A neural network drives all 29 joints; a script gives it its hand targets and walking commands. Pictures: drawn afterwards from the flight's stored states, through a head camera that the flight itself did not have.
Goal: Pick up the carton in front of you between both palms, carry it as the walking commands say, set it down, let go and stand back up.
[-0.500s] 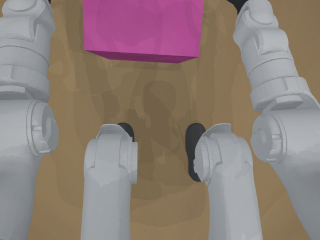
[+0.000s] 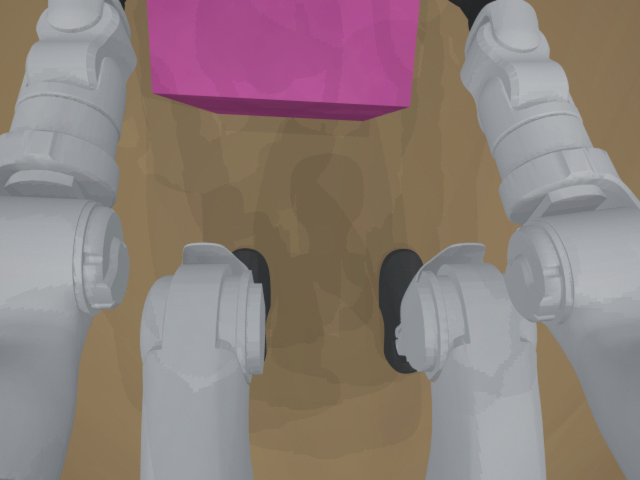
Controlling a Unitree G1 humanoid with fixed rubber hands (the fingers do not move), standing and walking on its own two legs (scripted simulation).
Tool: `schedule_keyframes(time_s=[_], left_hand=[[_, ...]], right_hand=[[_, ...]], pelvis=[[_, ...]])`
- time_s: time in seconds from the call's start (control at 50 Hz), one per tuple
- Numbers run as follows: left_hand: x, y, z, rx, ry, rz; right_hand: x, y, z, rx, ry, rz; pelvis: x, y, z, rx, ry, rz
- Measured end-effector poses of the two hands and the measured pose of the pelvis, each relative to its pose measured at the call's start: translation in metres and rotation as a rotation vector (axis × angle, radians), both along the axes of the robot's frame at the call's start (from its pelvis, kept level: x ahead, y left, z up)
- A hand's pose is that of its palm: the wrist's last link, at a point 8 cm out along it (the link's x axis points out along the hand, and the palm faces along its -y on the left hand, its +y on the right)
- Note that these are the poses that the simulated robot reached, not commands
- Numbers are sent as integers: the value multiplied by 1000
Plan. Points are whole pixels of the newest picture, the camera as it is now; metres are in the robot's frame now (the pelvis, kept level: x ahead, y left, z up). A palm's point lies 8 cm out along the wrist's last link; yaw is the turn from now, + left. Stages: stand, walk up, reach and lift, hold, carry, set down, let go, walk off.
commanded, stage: reach and lift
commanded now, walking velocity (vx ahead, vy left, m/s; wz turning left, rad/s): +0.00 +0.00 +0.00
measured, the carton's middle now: (290, 13) +0.55 +0.06 -0.24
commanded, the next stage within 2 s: none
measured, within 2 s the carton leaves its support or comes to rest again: leaves its support in 0.48 s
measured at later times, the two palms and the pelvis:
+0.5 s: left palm out of the picture +0.54 +0.20 -0.17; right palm out of the picture +0.55 -0.11 -0.16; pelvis +0.00 +0.00 +0.00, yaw +0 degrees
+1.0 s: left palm out of the picture +0.49 +0.20 +0.03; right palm out of the picture +0.50 -0.10 +0.04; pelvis -0.01 -0.01 +0.10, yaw +3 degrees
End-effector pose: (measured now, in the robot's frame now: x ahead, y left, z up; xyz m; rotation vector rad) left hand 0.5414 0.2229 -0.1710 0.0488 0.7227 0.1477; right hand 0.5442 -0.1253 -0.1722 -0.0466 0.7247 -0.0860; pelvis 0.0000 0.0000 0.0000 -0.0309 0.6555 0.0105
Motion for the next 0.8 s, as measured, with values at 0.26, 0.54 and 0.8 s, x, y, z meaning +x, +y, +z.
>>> schedule_keyframes(time_s=[0.26,0.54,0.8], left_hand=[[5,-17,2,-12,17,-33],[-3,-27,8,-41,37,-40],[-36,-13,141,-49,-41,60]], right_hand=[[1,26,2,29,0,5],[4,18,20,8,12,-43],[-22,35,144,61,-66,-39]], pelvis=[[-9,0,5,-2,-32,0],[3,4,-1,-3,5,1],[-6,-6,41,3,49,37]])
